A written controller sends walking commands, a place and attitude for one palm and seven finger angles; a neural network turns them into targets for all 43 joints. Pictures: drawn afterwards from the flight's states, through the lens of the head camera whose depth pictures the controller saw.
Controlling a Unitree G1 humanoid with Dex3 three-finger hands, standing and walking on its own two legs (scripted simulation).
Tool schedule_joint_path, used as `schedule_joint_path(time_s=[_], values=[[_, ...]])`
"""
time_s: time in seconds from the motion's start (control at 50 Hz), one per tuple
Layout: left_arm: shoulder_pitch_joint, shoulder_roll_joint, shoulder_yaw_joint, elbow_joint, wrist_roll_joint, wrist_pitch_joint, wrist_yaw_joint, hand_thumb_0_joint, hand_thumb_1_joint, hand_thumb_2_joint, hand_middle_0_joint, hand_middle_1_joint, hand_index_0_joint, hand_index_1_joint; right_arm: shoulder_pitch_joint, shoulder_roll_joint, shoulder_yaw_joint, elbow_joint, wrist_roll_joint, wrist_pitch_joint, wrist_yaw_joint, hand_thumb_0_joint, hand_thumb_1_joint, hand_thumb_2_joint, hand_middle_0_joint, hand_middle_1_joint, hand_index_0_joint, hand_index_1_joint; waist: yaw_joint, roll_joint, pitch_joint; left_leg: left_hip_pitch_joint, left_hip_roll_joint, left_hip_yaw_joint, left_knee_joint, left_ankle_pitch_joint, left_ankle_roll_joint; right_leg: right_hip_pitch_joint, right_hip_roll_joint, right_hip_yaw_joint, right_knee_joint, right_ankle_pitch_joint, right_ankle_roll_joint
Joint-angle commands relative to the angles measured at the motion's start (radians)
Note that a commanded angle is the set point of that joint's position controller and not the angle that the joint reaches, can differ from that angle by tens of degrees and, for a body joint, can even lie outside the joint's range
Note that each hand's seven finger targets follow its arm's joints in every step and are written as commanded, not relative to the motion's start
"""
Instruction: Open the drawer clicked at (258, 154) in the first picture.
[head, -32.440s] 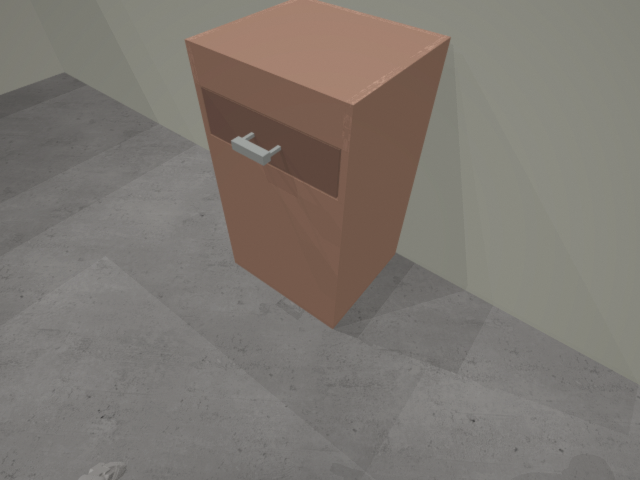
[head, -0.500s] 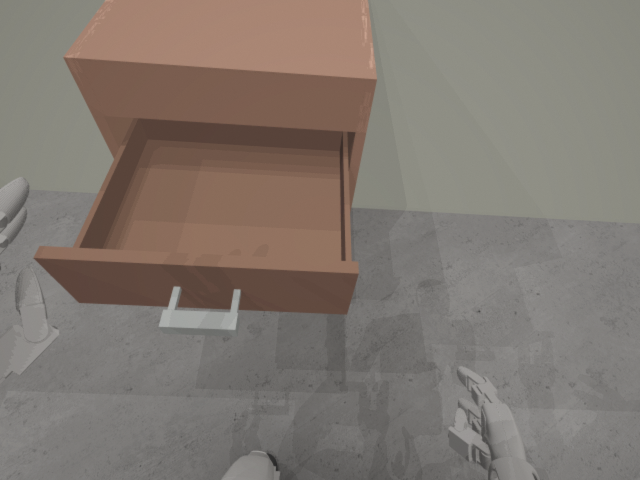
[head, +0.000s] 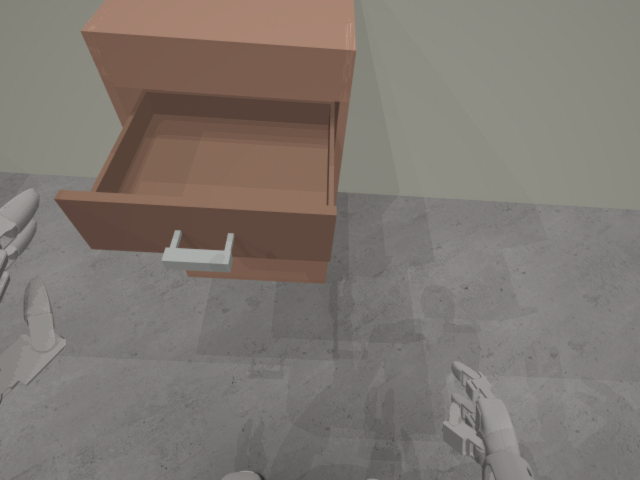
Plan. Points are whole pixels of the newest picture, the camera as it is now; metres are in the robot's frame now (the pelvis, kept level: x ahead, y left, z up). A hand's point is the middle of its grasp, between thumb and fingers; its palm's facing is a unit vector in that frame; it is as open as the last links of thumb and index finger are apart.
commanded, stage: stop stepping back and stand still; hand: left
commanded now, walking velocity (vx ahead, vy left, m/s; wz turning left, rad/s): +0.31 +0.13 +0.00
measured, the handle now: (201, 248) +0.46 +0.23 -0.08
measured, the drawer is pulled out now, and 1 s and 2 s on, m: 0.30 0.30 0.30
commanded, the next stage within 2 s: let the arm hang, fingers relaxed in 0.88 s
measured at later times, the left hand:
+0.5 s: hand (10, 464) +0.12 +0.22 +0.17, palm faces +0.38 -0.78 -0.50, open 7.4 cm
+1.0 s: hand (22, 438) +0.13 +0.23 +0.15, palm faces +0.35 -0.81 -0.47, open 7.4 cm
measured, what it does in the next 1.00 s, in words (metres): steps on the spot: right foot, then left foot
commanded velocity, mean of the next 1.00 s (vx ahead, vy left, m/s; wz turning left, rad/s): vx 0.09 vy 0.04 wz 0.00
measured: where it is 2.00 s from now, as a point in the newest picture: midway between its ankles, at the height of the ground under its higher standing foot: outside the picture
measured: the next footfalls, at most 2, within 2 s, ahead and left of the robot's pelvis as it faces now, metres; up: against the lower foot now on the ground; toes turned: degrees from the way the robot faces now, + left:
right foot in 0.04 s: +0.02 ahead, -0.12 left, +0.00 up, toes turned -3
left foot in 0.32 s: -0.05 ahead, +0.10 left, +0.00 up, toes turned +5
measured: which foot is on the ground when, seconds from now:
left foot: down 0.00-0.04, up 0.06-0.30, down 0.32-1.00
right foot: up 0.00-0.02, down 0.04-1.00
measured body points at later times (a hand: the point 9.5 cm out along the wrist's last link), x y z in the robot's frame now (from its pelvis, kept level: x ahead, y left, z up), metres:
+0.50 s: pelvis -0.06 -0.02 +0.00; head -0.05 -0.02 +0.45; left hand +0.09 +0.26 +0.20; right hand +0.10 -0.27 -0.08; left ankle -0.09 +0.10 -0.73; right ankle -0.02 -0.11 -0.73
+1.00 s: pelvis -0.05 -0.01 +0.01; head -0.03 +0.00 +0.46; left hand +0.11 +0.27 +0.18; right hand +0.14 -0.23 -0.08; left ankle -0.09 +0.10 -0.73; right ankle -0.02 -0.11 -0.73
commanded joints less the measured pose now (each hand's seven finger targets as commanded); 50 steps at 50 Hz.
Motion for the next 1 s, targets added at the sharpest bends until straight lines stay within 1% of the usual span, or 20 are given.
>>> schedule_joint_path(time_s=[0.0, 0.02, 0.04, 0.06, 0.1, 0.16, 0.22, 0.24, 0.28, 0.3, 0.34, 0.38, 0.44, 0.48, 0.52, 0.58, 0.68, 0.94, 0.96, 0.98], values=[[0.016, 0.138, 0.128, -0.129, -0.005, -0.054, 0.020, 0.000, 0.900, 0.900, -0.200, -0.300, -0.200, -0.300, -0.037, -0.176, -0.048, -0.150, 0.029, -0.029, -0.020, 0.000, -0.900, -0.900, 0.200, 0.300, 0.200, 0.300, -0.019, 0.079, -0.145, -0.039, 0.048, -0.013, 0.026, -0.263, 0.071, 0.249, -0.076, 0.008, -0.424, 0.199, 0.000], [-0.002, 0.174, 0.148, -0.108, -0.006, -0.056, 0.023, 0.000, 0.900, 0.900, -0.200, -0.300, -0.200, -0.300, -0.043, -0.162, -0.044, -0.161, 0.029, -0.017, -0.025, 0.000, -0.900, -0.900, 0.200, 0.300, 0.200, 0.300, -0.033, -0.109, -0.120, -0.058, -0.032, 0.027, 0.229, -0.304, 0.034, 0.144, -0.222, 0.208, -0.536, 0.075, -0.070], [-0.040, 0.186, 0.153, -0.111, -0.012, -0.050, 0.026, 0.000, 0.900, 0.900, -0.200, -0.300, -0.200, -0.300, -0.023, -0.169, -0.047, -0.154, 0.030, -0.014, -0.029, 0.000, -0.900, -0.900, 0.200, 0.300, 0.200, 0.300, -0.031, -0.196, -0.134, -0.037, -0.084, 0.008, 0.454, -0.286, 0.020, 0.012, -0.371, 0.401, -0.620, -0.054, -0.150], [-0.037, 0.141, 0.118, -0.061, -0.014, -0.040, 0.022, 0.000, 0.900, 0.900, -0.200, -0.300, -0.200, -0.300, -0.009, -0.172, -0.057, -0.128, 0.034, -0.009, -0.032, 0.000, -0.900, -0.900, 0.200, 0.300, 0.200, 0.300, -0.039, -0.208, -0.134, -0.038, -0.069, -0.043, 0.587, -0.236, 0.026, -0.003, -0.374, 0.389, -0.597, -0.028, -0.158], [-0.007, 0.114, 0.109, -0.022, -0.012, -0.041, 0.020, 0.000, 0.900, 0.900, -0.200, -0.300, -0.200, -0.300, -0.026, -0.163, -0.049, -0.126, 0.021, 0.004, -0.037, 0.000, -0.900, -0.900, 0.200, 0.300, 0.200, 0.300, -0.057, -0.123, -0.123, -0.060, -0.049, -0.050, 0.581, -0.199, 0.023, 0.014, -0.336, 0.259, -0.542, 0.022, -0.149], [0.002, 0.123, 0.099, -0.012, 0.015, -0.057, 0.025, 0.000, 0.900, 0.900, -0.200, -0.300, -0.200, -0.300, -0.056, -0.163, -0.040, -0.128, 0.015, 0.004, -0.048, 0.000, -0.900, -0.900, 0.200, 0.300, 0.200, 0.300, -0.036, -0.106, -0.103, 0.014, -0.043, 0.004, 0.273, -0.244, 0.054, 0.048, -0.292, 0.181, -0.545, 0.016, -0.119], [0.012, 0.116, 0.085, -0.055, 0.030, -0.068, 0.038, 0.000, 0.900, 0.900, -0.200, -0.300, -0.200, -0.300, -0.008, -0.173, -0.044, -0.118, 0.008, -0.030, -0.041, 0.000, -0.900, -0.900, 0.200, 0.300, 0.200, 0.300, -0.033, -0.085, -0.121, 0.126, -0.061, 0.047, -0.067, -0.196, 0.086, 0.125, -0.268, 0.185, -0.524, 0.007, -0.095], [0.015, 0.123, 0.079, -0.087, 0.027, -0.071, 0.037, 0.000, 0.900, 0.900, -0.200, -0.300, -0.200, -0.300, -0.009, -0.179, -0.047, -0.125, 0.010, -0.044, -0.042, 0.000, -0.900, -0.900, 0.200, 0.300, 0.200, 0.300, -0.032, -0.022, -0.103, 0.152, -0.040, 0.042, -0.173, -0.155, 0.095, 0.155, -0.235, 0.160, -0.473, 0.066, -0.081], [0.002, 0.138, 0.084, -0.133, 0.021, -0.095, 0.031, 0.000, 0.900, 0.900, -0.200, -0.300, -0.200, -0.300, 0.005, -0.214, -0.063, -0.145, 0.005, -0.059, -0.038, 0.000, -0.900, -0.900, 0.200, 0.300, 0.200, 0.300, -0.019, 0.154, -0.111, 0.130, 0.063, -0.078, -0.243, -0.063, 0.128, 0.221, -0.123, 0.075, -0.307, 0.171, -0.035], [0.022, 0.151, 0.102, -0.140, 0.021, -0.096, 0.027, 0.000, 0.900, 0.900, -0.200, -0.300, -0.200, -0.300, 0.011, -0.228, -0.076, -0.153, 0.015, -0.061, -0.031, 0.000, -0.900, -0.900, 0.200, 0.300, 0.200, 0.300, -0.008, 0.167, -0.148, 0.149, 0.099, -0.107, -0.181, 0.035, 0.135, 0.218, -0.094, 0.042, -0.252, 0.221, -0.020], [0.021, 0.176, 0.137, -0.143, 0.022, -0.097, 0.032, 0.000, 0.900, 0.900, -0.200, -0.300, -0.200, -0.300, 0.010, -0.188, -0.058, -0.138, 0.018, -0.057, -0.033, 0.000, -0.900, -0.900, 0.200, 0.300, 0.200, 0.300, -0.021, 0.255, -0.159, 0.082, 0.087, -0.102, -0.191, -0.066, 0.124, 0.237, -0.080, -0.002, -0.222, 0.159, -0.023], [0.023, 0.138, 0.116, -0.083, 0.016, -0.100, 0.033, 0.000, 0.900, 0.900, -0.200, -0.300, -0.200, -0.300, 0.023, -0.195, -0.060, -0.130, 0.023, -0.062, -0.036, 0.000, -0.900, -0.900, 0.200, 0.300, 0.200, 0.300, -0.028, 0.138, -0.108, -0.019, 0.060, -0.084, -0.163, -0.180, 0.119, 0.271, -0.077, 0.025, -0.268, 0.147, -0.027], [-0.012, 0.125, 0.105, -0.022, 0.008, -0.104, 0.033, 0.000, 0.900, 0.900, -0.200, -0.300, -0.200, -0.300, 0.036, -0.202, -0.069, -0.118, 0.022, -0.065, -0.038, 0.000, -0.900, -0.900, 0.200, 0.300, 0.200, 0.300, -0.040, -0.026, -0.073, -0.003, -0.015, -0.026, -0.051, -0.209, 0.093, 0.204, -0.144, 0.167, -0.409, 0.055, -0.062], [-0.030, 0.112, 0.087, 0.006, 0.010, -0.103, 0.032, 0.000, 0.900, 0.900, -0.200, -0.300, -0.200, -0.300, 0.041, -0.193, -0.062, -0.111, 0.020, -0.061, -0.036, 0.000, -0.900, -0.900, 0.200, 0.300, 0.200, 0.300, -0.044, -0.065, -0.065, 0.030, -0.042, 0.008, -0.018, -0.221, 0.088, 0.173, -0.188, 0.207, -0.470, -0.002, -0.081], [-0.048, 0.105, 0.074, 0.003, 0.013, -0.100, 0.032, 0.000, 0.900, 0.900, -0.200, -0.300, -0.200, -0.300, 0.033, -0.188, -0.054, -0.109, 0.016, -0.057, -0.034, 0.000, -0.900, -0.900, 0.200, 0.300, 0.200, 0.300, -0.042, -0.029, -0.055, 0.068, -0.030, -0.002, -0.061, -0.181, 0.090, 0.161, -0.177, 0.172, -0.456, 0.028, -0.080], [-0.067, 0.099, 0.060, -0.029, 0.018, -0.096, 0.033, 0.000, 0.900, 0.900, -0.200, -0.300, -0.200, -0.300, 0.010, -0.188, -0.043, -0.115, 0.010, -0.053, -0.035, 0.000, -0.900, -0.900, 0.200, 0.300, 0.200, 0.300, -0.034, 0.118, -0.051, 0.074, 0.041, -0.077, -0.180, -0.095, 0.101, 0.193, -0.085, 0.069, -0.338, 0.165, -0.042], [-0.043, 0.106, 0.070, -0.072, 0.014, -0.087, 0.031, 0.000, 0.900, 0.900, -0.200, -0.300, -0.200, -0.300, 0.001, -0.175, -0.035, -0.125, 0.011, -0.049, -0.028, 0.000, -0.900, -0.900, 0.200, 0.300, 0.200, 0.300, -0.028, 0.101, -0.135, 0.096, 0.047, -0.056, -0.142, 0.129, 0.076, 0.307, -0.075, 0.023, -0.291, 0.432, -0.032], [-0.001, 0.113, 0.084, -0.068, -0.001, -0.076, 0.022, 0.000, 0.900, 0.900, -0.200, -0.300, -0.200, -0.300, -0.015, -0.177, -0.043, -0.143, 0.014, -0.011, -0.030, 0.000, -0.900, -0.900, 0.200, 0.300, 0.200, 0.300, -0.028, 0.082, -0.158, 0.133, 0.012, -0.021, -0.141, 0.167, 0.049, 0.334, -0.080, 0.026, -0.352, 0.511, -0.030], [-0.186, -0.011, -0.304, 0.784, 0.096, 0.068, -0.106, 0.000, 0.900, 0.900, -0.200, -0.300, -0.200, -0.300, -0.027, -0.334, -0.096, 0.110, 0.026, -0.061, 0.058, 0.000, -0.900, -0.900, 0.200, 0.300, 0.200, 0.300, -0.067, 0.087, -0.039, 0.081, 0.023, -0.040, 0.000, 0.253, 0.053, 0.129, -0.120, -0.029, -0.189, 0.508, -0.055], [-0.172, -0.056, -0.265, 0.835, 0.094, 0.147, -0.127, 0.000, 0.900, 0.900, -0.200, -0.300, -0.200, -0.300, 0.069, -0.271, -0.092, 0.130, 0.006, 0.000, 0.055, 0.000, -0.900, -0.900, 0.200, 0.300, 0.200, 0.300, -0.047, 0.085, -0.126, 0.139, 0.045, -0.038, -0.019, 0.310, 0.050, 0.103, -0.106, 0.012, -0.199, 0.409, -0.060]])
